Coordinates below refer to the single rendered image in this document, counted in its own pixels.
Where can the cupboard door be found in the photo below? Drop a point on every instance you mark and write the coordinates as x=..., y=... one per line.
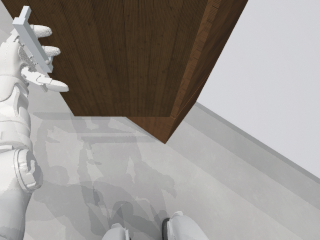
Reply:
x=119, y=58

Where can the robot right thigh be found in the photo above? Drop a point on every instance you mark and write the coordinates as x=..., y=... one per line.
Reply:
x=184, y=228

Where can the handle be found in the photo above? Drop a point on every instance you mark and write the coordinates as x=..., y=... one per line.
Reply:
x=28, y=36

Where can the robot right shin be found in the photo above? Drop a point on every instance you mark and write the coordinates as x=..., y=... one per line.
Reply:
x=179, y=213

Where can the robot left forearm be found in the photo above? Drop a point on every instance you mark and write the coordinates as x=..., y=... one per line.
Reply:
x=15, y=121

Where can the robot left upper arm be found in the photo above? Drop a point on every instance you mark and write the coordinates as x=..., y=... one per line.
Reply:
x=20, y=176

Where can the robot left hand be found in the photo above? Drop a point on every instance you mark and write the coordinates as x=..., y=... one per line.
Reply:
x=13, y=61

